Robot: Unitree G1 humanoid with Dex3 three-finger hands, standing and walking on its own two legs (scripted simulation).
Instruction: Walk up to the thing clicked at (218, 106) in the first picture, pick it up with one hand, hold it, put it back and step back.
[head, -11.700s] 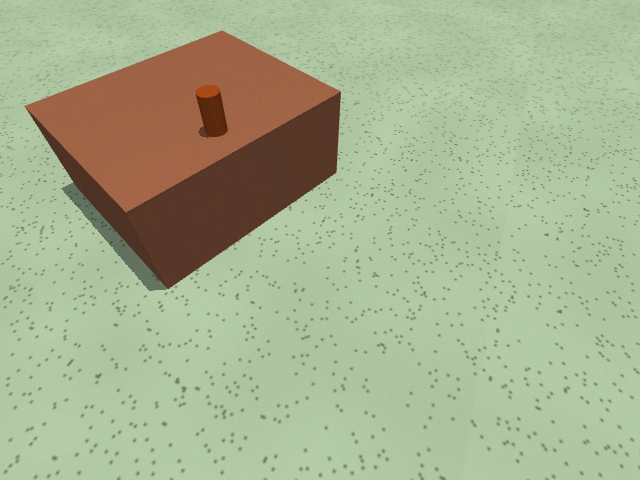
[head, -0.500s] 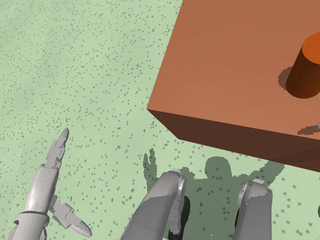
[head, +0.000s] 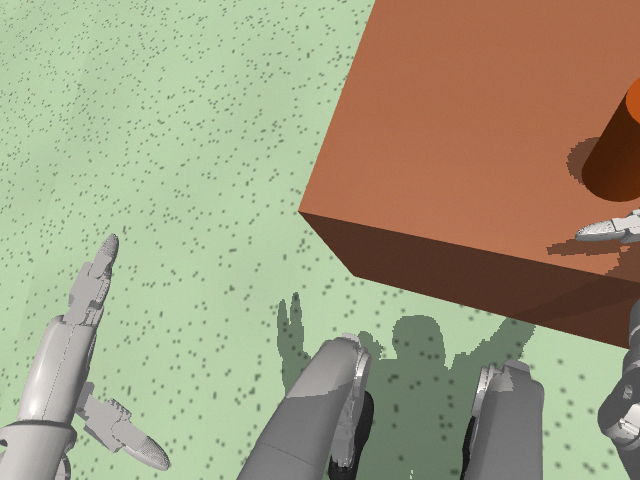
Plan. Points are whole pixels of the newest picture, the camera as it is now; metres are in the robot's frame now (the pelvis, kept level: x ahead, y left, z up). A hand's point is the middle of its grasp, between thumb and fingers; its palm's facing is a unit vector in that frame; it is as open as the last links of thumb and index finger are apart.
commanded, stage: close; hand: right
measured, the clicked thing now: out of the picture +0.54 -0.24 -0.06
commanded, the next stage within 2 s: settle in 0.74 s
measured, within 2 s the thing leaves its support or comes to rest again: leaves its support in 1.28 s
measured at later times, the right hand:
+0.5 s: hand out of the picture +0.52 -0.24 -0.06, palm faces +0.26 +0.96 +0.00, open 14.9 cm
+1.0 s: hand out of the picture +0.51 -0.24 -0.05, palm faces +0.27 +0.96 -0.01, open 10.7 cm
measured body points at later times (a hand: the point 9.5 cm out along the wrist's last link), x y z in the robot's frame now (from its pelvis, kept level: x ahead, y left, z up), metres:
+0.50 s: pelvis +0.00 +0.00 -0.02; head +0.20 -0.09 +0.38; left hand +0.19 +0.26 +0.13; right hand +0.50 -0.29 -0.06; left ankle +0.05 +0.14 -0.52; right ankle +0.07 -0.13 -0.52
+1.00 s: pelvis +0.00 +0.00 -0.01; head +0.20 -0.09 +0.39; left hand +0.19 +0.25 +0.14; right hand +0.49 -0.29 -0.05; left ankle +0.05 +0.14 -0.52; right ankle +0.07 -0.13 -0.52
